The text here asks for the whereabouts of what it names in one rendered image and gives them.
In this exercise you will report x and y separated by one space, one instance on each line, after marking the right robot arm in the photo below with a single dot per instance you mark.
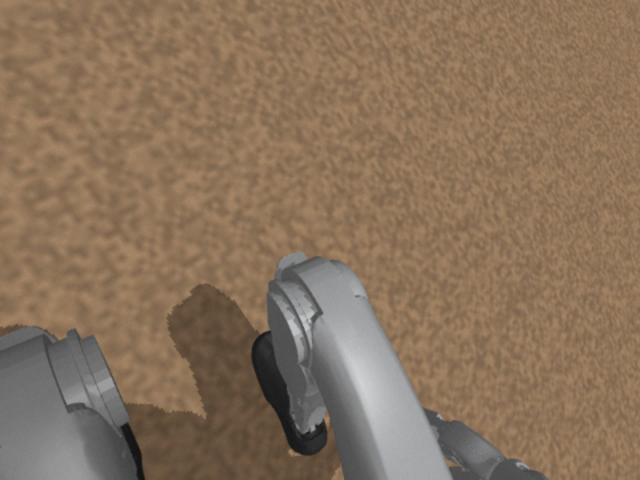
514 469

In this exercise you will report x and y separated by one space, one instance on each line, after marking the right robot foot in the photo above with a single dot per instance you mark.
274 389

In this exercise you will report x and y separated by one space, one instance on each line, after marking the left robot foot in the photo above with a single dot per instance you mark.
134 448

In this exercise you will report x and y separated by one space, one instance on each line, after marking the right robot hand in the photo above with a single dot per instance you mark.
462 445

